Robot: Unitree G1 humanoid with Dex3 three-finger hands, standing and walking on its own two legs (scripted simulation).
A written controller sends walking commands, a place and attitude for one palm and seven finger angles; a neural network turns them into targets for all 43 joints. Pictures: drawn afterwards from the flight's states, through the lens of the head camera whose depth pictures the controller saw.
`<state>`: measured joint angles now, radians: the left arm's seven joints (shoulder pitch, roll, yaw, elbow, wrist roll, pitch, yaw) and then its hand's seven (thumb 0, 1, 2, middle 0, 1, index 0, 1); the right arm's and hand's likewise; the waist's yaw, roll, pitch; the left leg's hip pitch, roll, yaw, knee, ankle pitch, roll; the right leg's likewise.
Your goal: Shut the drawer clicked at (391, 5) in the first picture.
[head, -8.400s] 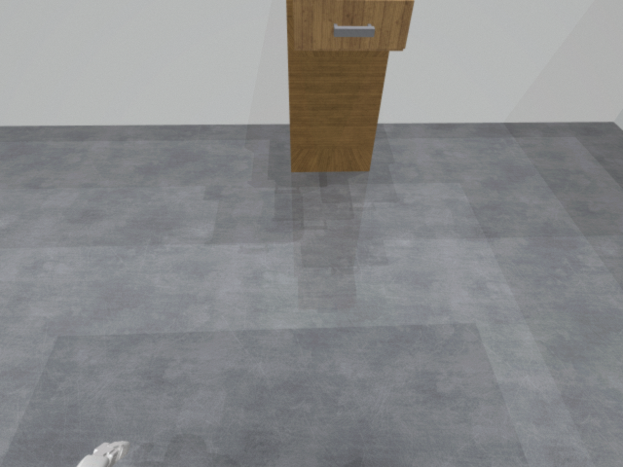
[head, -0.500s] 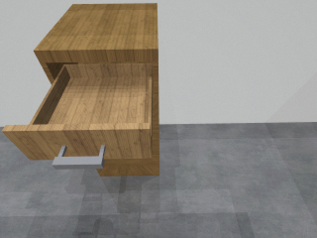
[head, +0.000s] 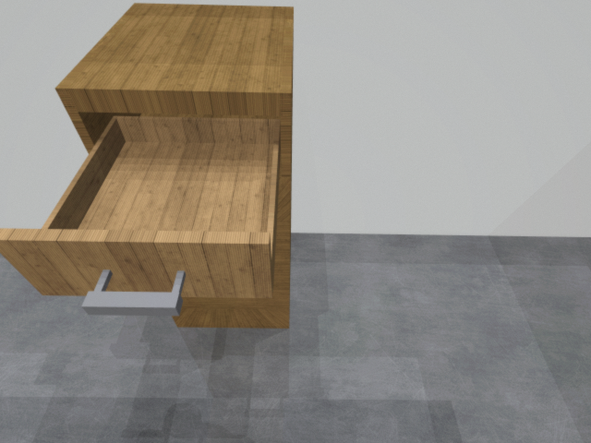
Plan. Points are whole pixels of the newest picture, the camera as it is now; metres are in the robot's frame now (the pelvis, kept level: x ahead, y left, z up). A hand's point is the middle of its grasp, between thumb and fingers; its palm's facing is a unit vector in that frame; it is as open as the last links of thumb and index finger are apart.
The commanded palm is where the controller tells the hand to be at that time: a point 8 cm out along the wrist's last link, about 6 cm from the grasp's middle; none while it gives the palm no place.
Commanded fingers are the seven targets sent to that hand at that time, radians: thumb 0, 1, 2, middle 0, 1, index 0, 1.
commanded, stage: come to a stop and stand still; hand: left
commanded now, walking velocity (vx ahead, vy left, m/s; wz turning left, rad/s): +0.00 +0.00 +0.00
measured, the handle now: (138, 290) +0.30 +0.24 +0.04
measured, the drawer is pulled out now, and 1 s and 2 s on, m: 0.30 0.30 0.30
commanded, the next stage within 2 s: look again from close up in 0.62 s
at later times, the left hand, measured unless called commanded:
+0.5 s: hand out of the picture -0.01 +0.16 -0.17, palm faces +0.05 -0.98 -0.17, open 7.4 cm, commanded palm none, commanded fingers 0.00 0.90 0.90 -0.20 -0.30 -0.20 -0.30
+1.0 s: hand out of the picture +0.04 +0.21 -0.18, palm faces +0.00 -0.98 -0.20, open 7.3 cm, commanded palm none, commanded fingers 0.00 0.90 0.90 -0.20 -0.30 -0.20 -0.30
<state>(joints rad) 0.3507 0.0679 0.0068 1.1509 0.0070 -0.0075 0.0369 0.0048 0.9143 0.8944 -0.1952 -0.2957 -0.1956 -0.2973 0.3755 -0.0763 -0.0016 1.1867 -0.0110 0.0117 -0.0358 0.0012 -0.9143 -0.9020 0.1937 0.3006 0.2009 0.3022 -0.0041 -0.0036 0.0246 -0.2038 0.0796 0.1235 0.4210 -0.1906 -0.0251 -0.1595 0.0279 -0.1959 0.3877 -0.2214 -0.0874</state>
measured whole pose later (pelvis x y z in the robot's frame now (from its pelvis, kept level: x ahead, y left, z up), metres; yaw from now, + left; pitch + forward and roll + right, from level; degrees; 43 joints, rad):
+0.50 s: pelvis +0.02 +0.01 +0.00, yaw -1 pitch -1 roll +1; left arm 0.34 0.09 0.00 1.14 0.01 -0.02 0.04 0.00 0.91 0.89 -0.19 -0.30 -0.19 -0.30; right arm 0.32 -0.09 0.01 1.17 -0.01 -0.01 -0.04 0.00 -0.92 -0.90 0.19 0.30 0.20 0.30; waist 0.00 0.01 0.02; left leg -0.14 0.05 0.14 0.38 -0.21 -0.01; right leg -0.12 0.00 -0.17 0.38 -0.25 -0.06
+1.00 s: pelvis +0.03 +0.04 -0.01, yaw -1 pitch -1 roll +0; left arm 0.31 0.13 -0.01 1.09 0.01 -0.02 0.04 0.01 0.92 0.89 -0.20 -0.30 -0.20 -0.30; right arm 0.32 -0.15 0.02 1.09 -0.01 -0.01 -0.03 0.01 -0.93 -0.90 0.19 0.30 0.20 0.30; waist -0.01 0.03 0.01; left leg -0.20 0.03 0.10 0.54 -0.31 0.02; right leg -0.17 -0.02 -0.15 0.51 -0.32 -0.03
